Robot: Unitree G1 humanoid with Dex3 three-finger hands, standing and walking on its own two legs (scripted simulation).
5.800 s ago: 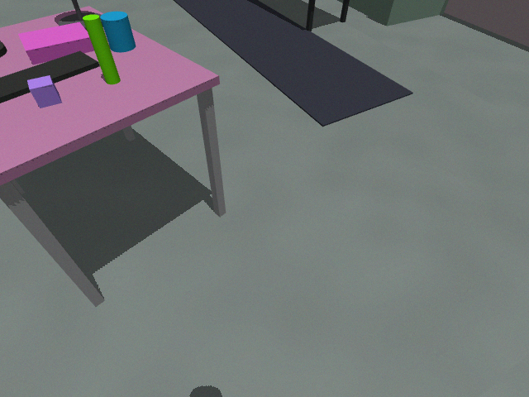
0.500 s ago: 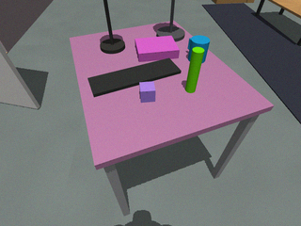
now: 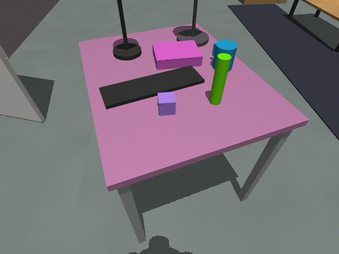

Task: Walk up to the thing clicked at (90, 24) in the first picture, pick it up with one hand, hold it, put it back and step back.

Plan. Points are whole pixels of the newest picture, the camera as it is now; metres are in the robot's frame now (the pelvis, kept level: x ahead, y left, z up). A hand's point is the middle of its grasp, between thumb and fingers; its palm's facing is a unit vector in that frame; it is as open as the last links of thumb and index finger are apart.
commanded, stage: stand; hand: right
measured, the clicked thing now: (219, 81) +0.67 -0.18 +0.03
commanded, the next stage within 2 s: walk up in 0.80 s
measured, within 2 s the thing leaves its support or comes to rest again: neither
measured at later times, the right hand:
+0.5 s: hand out of the picture +0.06 -0.25 -0.16, palm faces -0.04 +0.94 -0.33, open 7.4 cm
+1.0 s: hand out of the picture +0.03 -0.33 -0.15, palm faces -0.06 +0.87 -0.49, open 7.4 cm
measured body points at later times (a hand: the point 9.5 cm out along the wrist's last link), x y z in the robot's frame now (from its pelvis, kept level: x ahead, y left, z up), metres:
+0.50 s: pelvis +0.00 +0.00 +0.00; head +0.01 -0.01 +0.45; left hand +0.08 +0.30 -0.13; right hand +0.07 -0.30 -0.14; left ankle -0.04 +0.13 -0.75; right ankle +0.02 -0.09 -0.75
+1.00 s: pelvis +0.01 -0.04 -0.01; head +0.04 -0.02 +0.43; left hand +0.10 +0.30 -0.13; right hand +0.04 -0.37 -0.12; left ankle -0.04 +0.13 -0.75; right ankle +0.04 -0.19 -0.71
